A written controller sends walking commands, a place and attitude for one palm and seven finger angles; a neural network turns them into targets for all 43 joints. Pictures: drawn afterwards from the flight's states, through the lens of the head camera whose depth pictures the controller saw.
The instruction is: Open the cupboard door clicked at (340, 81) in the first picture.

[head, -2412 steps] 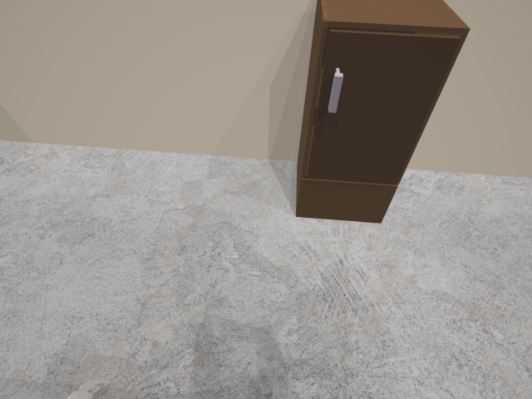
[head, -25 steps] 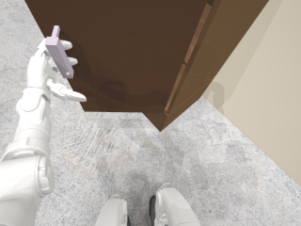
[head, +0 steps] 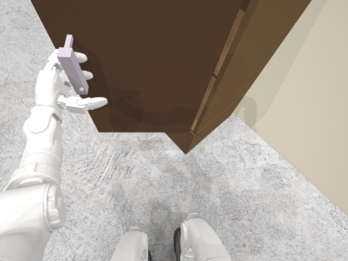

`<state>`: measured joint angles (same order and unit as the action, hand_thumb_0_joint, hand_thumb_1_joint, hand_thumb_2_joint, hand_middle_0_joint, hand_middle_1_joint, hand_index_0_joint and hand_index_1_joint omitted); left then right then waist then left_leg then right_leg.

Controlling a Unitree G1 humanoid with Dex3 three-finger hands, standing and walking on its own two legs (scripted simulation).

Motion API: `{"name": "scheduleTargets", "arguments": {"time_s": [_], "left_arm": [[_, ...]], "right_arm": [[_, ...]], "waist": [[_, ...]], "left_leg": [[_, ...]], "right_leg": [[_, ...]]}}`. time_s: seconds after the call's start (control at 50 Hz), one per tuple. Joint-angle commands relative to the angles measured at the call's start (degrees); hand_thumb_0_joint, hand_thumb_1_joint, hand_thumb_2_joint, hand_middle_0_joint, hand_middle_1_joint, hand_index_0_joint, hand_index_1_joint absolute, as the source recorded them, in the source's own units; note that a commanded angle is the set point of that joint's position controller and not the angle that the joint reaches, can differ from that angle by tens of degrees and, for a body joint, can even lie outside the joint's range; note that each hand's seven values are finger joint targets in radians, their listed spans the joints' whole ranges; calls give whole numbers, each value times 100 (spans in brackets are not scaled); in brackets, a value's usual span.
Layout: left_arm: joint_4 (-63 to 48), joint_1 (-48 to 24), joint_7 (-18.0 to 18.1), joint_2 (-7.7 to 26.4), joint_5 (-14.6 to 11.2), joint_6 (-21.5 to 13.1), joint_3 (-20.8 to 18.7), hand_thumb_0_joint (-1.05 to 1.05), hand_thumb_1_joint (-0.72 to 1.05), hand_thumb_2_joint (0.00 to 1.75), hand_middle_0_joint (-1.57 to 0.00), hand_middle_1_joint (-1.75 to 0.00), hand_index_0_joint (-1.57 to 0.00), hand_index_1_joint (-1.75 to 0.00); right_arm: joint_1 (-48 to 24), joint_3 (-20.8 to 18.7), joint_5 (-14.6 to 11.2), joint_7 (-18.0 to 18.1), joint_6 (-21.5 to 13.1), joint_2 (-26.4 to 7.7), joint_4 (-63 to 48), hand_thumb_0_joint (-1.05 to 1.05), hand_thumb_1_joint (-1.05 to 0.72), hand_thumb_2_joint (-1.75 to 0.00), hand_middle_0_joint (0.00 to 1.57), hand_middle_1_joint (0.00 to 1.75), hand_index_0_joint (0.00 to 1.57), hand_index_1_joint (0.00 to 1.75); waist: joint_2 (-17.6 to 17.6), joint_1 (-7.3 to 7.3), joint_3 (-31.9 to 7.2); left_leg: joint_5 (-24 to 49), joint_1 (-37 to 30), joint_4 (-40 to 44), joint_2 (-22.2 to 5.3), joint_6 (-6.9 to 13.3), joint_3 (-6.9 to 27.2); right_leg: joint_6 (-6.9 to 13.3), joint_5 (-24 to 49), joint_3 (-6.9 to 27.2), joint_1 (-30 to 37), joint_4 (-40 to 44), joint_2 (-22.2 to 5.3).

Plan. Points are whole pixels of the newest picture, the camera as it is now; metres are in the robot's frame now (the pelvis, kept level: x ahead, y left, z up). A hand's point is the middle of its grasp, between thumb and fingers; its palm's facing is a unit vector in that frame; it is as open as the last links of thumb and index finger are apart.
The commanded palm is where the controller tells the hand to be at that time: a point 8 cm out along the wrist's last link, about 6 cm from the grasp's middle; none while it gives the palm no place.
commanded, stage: close the thumb around the handle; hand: left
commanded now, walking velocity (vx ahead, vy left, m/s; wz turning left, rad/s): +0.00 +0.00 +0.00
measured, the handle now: (76, 66) +0.55 +0.19 +0.05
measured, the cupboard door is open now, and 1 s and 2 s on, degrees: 50 67 97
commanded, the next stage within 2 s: pull the door open along its arc in 0.40 s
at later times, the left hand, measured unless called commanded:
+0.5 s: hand (82, 87) +0.49 +0.18 +0.04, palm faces -0.06 -1.00 -0.01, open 6.2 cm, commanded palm +0.47 +0.22 +0.04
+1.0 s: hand (89, 126) +0.39 +0.15 +0.04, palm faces -0.08 -1.00 +0.02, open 6.4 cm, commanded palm +0.34 +0.22 +0.04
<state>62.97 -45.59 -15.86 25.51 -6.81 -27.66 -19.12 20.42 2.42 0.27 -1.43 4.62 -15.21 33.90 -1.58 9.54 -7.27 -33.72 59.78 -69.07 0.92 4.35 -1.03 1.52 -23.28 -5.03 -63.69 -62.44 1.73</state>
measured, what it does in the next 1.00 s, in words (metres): stands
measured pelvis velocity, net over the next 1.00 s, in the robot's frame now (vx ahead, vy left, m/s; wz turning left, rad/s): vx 0.02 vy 0.00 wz -0.02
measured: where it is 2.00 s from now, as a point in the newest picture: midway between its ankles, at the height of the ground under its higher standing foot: outside the picture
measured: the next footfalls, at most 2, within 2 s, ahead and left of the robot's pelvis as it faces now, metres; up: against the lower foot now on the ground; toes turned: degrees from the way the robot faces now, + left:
none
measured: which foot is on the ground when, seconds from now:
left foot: down 0.00-1.00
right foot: down 0.00-1.00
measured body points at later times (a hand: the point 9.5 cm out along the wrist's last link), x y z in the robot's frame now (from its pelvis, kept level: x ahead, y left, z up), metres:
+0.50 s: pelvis -0.01 +0.00 -0.01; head +0.14 +0.03 +0.42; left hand +0.49 +0.23 +0.04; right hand +0.02 -0.27 -0.11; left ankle -0.02 +0.07 -0.64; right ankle +0.05 -0.11 -0.64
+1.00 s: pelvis +0.02 +0.00 +0.02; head +0.12 +0.01 +0.46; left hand +0.39 +0.21 +0.04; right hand +0.10 -0.26 -0.09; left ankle -0.02 +0.07 -0.64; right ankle +0.05 -0.11 -0.64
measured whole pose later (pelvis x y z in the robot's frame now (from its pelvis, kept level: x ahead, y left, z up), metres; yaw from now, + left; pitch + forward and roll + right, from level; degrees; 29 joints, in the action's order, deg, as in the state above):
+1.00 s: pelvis +0.02 +0.00 +0.02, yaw -1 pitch +22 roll -2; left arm 32.9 -15.2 -13.8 14.7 -12.4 -25.2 -12.7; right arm 19.2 0.9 -1.7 -2.7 4.2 -14.5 28.6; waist -1.1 5.6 -9.9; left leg -33.0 51.7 -62.8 0.5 4.1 -3.2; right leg 1.6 -22.9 -2.5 -57.3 -58.4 2.7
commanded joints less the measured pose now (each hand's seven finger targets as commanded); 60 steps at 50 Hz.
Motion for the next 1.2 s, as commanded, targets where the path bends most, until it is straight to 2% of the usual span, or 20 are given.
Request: {"name": "scheduleTargets", "arguments": {"time_s": [0.0, 0.02, 0.06, 0.14, 0.16, 0.18, 0.24, 0.4, 0.48, 0.5, 0.58, 0.72, 0.78, 0.92, 0.94, 0.96, 0.98, 1.04, 1.1, 1.18], "left_arm": [[-1117, -2277, -2, 1300, -91, -451, -228, 0, 40, 68, -36, -130, -36, -130], [-1105, -2382, -8, 1176, -92, -436, -120, 0, 45, 71, -37, -130, -37, -130], [-1172, -2384, -20, 1315, -89, -474, -234, 0, 56, 76, -38, -131, -38, -131], [-1116, -2363, -28, 1157, -97, -438, -110, 0, 79, 85, -39, -134, -39, -134], [-1024, -2315, -15, 1297, -66, -417, -212, 0, 84, 88, -40, -134, -40, -134], [-1025, -2507, -17, 1114, -54, -395, -29, 0, 90, 90, -40, -135, -40, -135], [-983, -2553, 16, 1364, -47, -390, -246, 0, 90, 90, -40, -135, -40, -135], [-764, -2695, 20, 1506, 26, -281, -285, 0, 90, 90, -40, -135, -40, -135], [-789, -2781, 14, 1385, 38, -289, -171, 0, 90, 90, -40, -135, -40, -135], [-690, -2503, 7, 1396, 22, -254, -251, 0, 90, 90, -40, -135, -40, -135], [-1086, -2094, -82, 1391, -40, -282, -249, 0, 90, 90, -40, -135, -40, -135], [-1714, -591, -149, 1141, -247, -160, -199, 0, 90, 90, -40, -135, -40, -135], [-2325, 253, -172, 913, -372, -158, -117, 0, 90, 90, -40, -135, -40, -135], [-3916, 2752, -63, 152, -750, -150, 135, 0, 90, 90, -40, -135, -40, -135], [-4422, 2910, 667, 34, -1076, -184, -538, 0, 90, 90, -40, -135, -40, -135], [-4407, 3393, 1082, -497, -972, -138, -121, 0, 90, 90, -40, -135, -40, -135], [-4494, 3727, 1325, -758, -935, -122, 38, 0, 90, 90, -40, -135, -40, -135], [-5086, 4003, 2044, -834, -569, -232, 148, 0, 90, 90, -40, -135, -40, -135], [-5502, 4256, 2737, -1310, -117, -317, 562, 0, 90, 90, -40, -135, -40, -135], [-5734, 4608, 3552, -1883, 356, -299, 1124, 0, 90, 90, -40, -135, -40, -135]], "right_arm": [[883, -370, 32, 97, -81, -1076, -291, 0, -90, -90, 20, 30, 20, 30], [870, -369, 32, 97, -89, -1062, -279, 0, -90, -90, 20, 30, 20, 30], [898, -374, 41, 98, -98, -1071, -282, 0, -90, -90, 20, 30, 20, 30], [901, -370, 34, 100, -91, -1062, -312, 0, -90, -90, 20, 30, 20, 30], [907, -377, 36, 108, -69, -1085, -273, 0, -90, -90, 20, 30, 20, 30], [895, -362, 41, 103, -72, -1070, -263, 0, -90, -90, 20, 30, 20, 30], [925, -361, 51, 115, -86, -1097, -289, 0, -90, -90, 20, 30, 20, 30], [940, -322, 46, 134, -82, -1113, -258, 0, -90, -90, 20, 30, 20, 30], [949, -322, 52, 130, -104, -1094, -263, 0, -90, -90, 20, 30, 20, 30], [965, -332, 47, 120, -98, -1099, -283, 0, -90, -90, 20, 30, 20, 30], [888, -339, 20, 98, -84, -1082, -391, 0, -90, -90, 20, 30, 20, 30], [688, -369, -86, 47, -64, -1017, -680, 0, -90, -90, 20, 30, 20, 30], [563, -410, -141, 24, -91, -961, -808, 0, -90, -90, 20, 30, 20, 30], [89, -480, -229, -70, -234, -825, -1211, 0, -90, -90, 20, 30, 20, 30], [-126, -483, -184, -72, -328, -676, -1319, 0, -90, -90, 20, 30, 20, 30], [-190, -458, -142, -115, -371, -604, -1272, 0, -90, -90, 20, 30, 20, 30], [-231, -451, -142, -155, -396, -597, -1269, 0, -90, -90, 20, 30, 20, 30], [-345, -487, -35, -176, -408, -556, -1298, 0, -90, -90, 20, 30, 20, 30], [-499, -488, 85, -195, -420, -404, -1290, 0, -90, -90, 20, 30, 20, 30], [-684, -458, 194, -198, -409, -265, -1292, 0, -90, -90, 20, 30, 20, 30]], "waist": [[-651, -5, -2812], [-623, 73, -2781], [-783, -6, -2931], [-785, 39, -2869], [-725, 26, -2837], [-733, 118, -2795], [-685, 81, -2777], [-617, 130, -2657], [-747, 163, -2806], [-561, 107, -2776], [-791, -82, -3077], [-294, -366, -2958], [-383, -528, -2963], [0, -877, -2559], [-215, -1295, -2471], [-236, -1200, -2308], [-90, -1162, -2082], [279, -1168, -2079], [111, -1188, -2092], [385, -1169, -1993]], "left_leg": [[3001, -1574, 910, -166, -476, 633], [2941, -1560, 899, -163, -457, 632], [3133, -1691, 884, -171, -496, 654], [3247, -1745, 865, -181, -504, 680], [3212, -1720, 860, -198, -519, 682], [3118, -1685, 854, -195, -510, 705], [2876, -1518, 857, -157, -457, 674], [2501, -1244, 851, -143, -408, 664], [2582, -1348, 809, -139, -411, 668], [2549, -1255, 824, -133, -392, 652], [2882, -1487, 881, -135, -443, 601], [2667, -1186, 1121, -99, -333, 382], [3054, -1367, 1204, -114, -362, 323], [3267, -1268, 1448, -100, -379, 177], [3322, -1199, 1517, -83, -473, 161], [3337, -1287, 1532, -92, -547, 133], [3297, -1262, 1543, -108, -584, 163], [3152, -1179, 1460, -86, -575, 193], [3090, -1233, 1365, -57, -577, 157], [2641, -1161, 1318, 16, -504, 181]], "right_leg": [[32, 1517, 291, 1730, 355, 59], [23, 1500, 294, 1680, 373, 59], [33, 1538, 291, 1683, 341, 59], [41, 1531, 264, 1562, 335, 70], [30, 1510, 266, 1534, 326, 63], [17, 1444, 253, 1444, 320, 60], [44, 1395, 272, 1565, 327, 68], [32, 1239, 304, 1536, 328, 54], [32, 1276, 311, 1492, 315, 56], [28, 1286, 303, 1588, 330, 59], [41, 1530, 323, 1822, 324, 45], [31, 1776, 394, 2585, 520, 51], [34, 2045, 394, 2740, 553, 40], [27, 2375, 385, 3260, 640, 7], [60, 2299, 300, 3211, 618, 19], [39, 2251, 265, 3111, 603, 21], [41, 2161, 216, 2993, 604, -3], [68, 2214, 240, 3129, 484, -15], [78, 2329, 294, 3076, 380, -81], [84, 2189, 341, 3117, 466, -110]]}}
